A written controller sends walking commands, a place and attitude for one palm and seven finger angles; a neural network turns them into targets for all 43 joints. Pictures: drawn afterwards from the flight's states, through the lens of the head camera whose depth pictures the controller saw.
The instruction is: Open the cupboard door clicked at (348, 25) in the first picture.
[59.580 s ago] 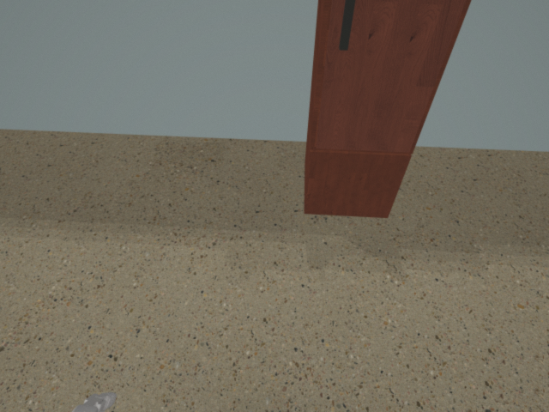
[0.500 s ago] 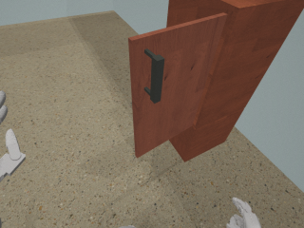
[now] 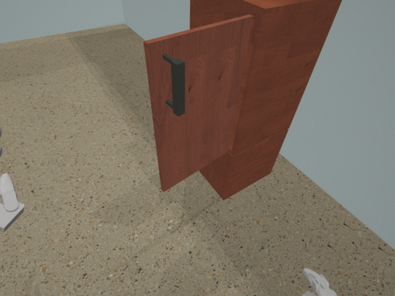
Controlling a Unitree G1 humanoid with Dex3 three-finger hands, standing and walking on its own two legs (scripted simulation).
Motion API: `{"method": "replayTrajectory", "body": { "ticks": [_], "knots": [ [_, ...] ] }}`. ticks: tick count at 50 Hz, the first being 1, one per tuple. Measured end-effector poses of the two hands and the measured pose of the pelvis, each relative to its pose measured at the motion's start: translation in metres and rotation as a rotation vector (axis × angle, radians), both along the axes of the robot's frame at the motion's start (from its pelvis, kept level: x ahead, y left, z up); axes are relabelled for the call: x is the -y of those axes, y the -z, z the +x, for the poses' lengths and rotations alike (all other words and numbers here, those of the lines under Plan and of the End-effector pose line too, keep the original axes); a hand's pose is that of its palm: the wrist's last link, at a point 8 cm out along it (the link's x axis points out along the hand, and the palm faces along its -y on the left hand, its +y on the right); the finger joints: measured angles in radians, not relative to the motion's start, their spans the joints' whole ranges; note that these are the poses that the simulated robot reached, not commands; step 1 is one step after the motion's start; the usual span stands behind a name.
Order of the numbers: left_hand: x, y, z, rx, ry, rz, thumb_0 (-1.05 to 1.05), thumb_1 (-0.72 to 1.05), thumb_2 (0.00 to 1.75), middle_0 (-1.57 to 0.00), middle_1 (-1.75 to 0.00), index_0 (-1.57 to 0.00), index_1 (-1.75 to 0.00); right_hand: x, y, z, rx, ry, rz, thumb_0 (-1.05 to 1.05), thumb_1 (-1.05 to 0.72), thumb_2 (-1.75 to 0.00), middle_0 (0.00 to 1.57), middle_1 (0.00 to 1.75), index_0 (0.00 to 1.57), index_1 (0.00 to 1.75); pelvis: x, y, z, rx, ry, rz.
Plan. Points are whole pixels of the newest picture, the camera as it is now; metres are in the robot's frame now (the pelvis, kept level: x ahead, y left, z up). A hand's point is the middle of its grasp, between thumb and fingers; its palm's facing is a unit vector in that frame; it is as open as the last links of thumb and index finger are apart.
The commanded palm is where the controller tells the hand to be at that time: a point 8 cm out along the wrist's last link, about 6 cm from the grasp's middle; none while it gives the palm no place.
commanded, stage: stop stepping back and stand still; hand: left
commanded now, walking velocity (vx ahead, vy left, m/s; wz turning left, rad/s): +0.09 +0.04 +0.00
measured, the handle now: (173, 85) +0.58 +0.10 +0.15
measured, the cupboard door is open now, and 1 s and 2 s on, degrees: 97 97 97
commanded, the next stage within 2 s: let the arm hang, fingers relaxed in 0.44 s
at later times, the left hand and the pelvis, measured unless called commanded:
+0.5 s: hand out of the picture +0.16 +0.28 +0.16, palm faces +0.50 -0.76 -0.41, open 7.4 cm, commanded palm +0.09 +0.31 +0.18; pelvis -0.04 +0.00 +0.00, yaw +1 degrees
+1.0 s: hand out of the picture -0.02 +0.19 -0.16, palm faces +0.11 -0.97 -0.21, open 7.0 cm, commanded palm none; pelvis -0.04 +0.00 +0.01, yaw +4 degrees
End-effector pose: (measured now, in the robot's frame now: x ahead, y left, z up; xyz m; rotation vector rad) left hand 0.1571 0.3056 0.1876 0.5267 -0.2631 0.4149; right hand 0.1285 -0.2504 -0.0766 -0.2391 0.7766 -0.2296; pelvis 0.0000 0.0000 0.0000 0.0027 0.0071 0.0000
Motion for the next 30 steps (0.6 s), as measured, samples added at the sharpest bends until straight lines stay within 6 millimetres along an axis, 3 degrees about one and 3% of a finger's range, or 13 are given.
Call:
{"method": "replayTrajectory", "body": {
  "ticks": [6,11,16,22,27,28,30],
  "knots": [
    [0.012,0.006,-0.014,-0.031,0.029,-0.018,0.01,0.89,0.9,-0.21,-0.3,-0.21,-0.3,0.005,-0.007,-0.028,0.056,0.003,0.007,0.01,-0.9,-0.9,0.2,0.3,0.2,0.3,0.003,-0.002,-0.027,0.02,0.015,0.013],
    [0.029,-0.004,-0.042,-0.041,0.061,0.023,0.01,0.89,0.9,-0.21,-0.3,-0.21,-0.3,0.004,-0.004,-0.046,0.031,-0.009,0.034,0.01,-0.9,-0.9,0.2,0.3,0.2,0.3,0.01,-0.005,-0.043,0.013,-0.004,-0.004],
    [0.019,-0.009,-0.06,-0.006,0.005,0.033,0.01,0.88,0.9,-0.22,-0.3,-0.21,-0.3,0.005,0.001,-0.055,-0.021,-0.015,0.023,0.01,-0.9,-0.9,0.2,0.3,0.2,0.3,0.008,-0.008,-0.044,0.012,0.007,0.009],
    [-0.005,0.005,-0.054,0.028,-0.078,-0.023,0.01,0.88,0.9,-0.21,-0.3,-0.21,-0.3,-0.003,0.011,-0.045,-0.012,-0.027,0.001,0.01,-0.9,-0.9,0.2,0.3,0.2,0.3,-0.004,0.002,-0.043,0.037,-0.026,0.0],
    [-0.001,0.011,-0.041,-0.029,-0.065,-0.021,0.01,0.89,0.9,-0.21,-0.3,-0.21,-0.3,-0.021,0.006,-0.029,0.033,-0.052,0.049,0.01,-0.9,-0.9,0.2,0.3,0.2,0.3,-0.001,-0.001,-0.041,0.027,-0.02,0.007],
    [0.001,0.017,-0.037,-0.058,-0.046,-0.007,0.01,0.89,0.9,-0.21,-0.3,-0.21,-0.3,-0.024,0.008,-0.026,0.034,-0.08,0.066,0.01,-0.9,-0.9,0.2,0.3,0.2,0.3,0.0,-0.001,-0.041,0.015,-0.027,0.002],
    [0.002,0.056,-0.023,-0.232,-0.03,-0.06,0.0,0.89,0.9,-0.21,-0.3,-0.2,-0.3,-0.026,0.021,-0.021,-0.009,-0.123,0.1,0.01,-0.9,-0.9,0.2,0.3,0.2,0.3,-0.001,0.001,-0.043,-0.005,-0.034,-0.001]
  ]
}}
